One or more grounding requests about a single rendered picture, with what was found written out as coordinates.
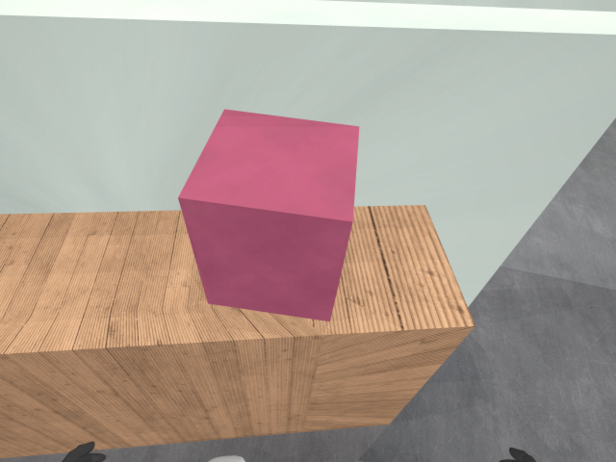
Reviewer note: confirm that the left robot hand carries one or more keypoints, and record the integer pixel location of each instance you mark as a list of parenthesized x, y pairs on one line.
[(82, 454)]

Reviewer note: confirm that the carton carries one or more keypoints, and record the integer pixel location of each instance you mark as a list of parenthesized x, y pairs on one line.
[(269, 208)]

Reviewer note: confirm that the pedestal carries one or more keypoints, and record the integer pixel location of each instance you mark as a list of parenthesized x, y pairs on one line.
[(106, 335)]

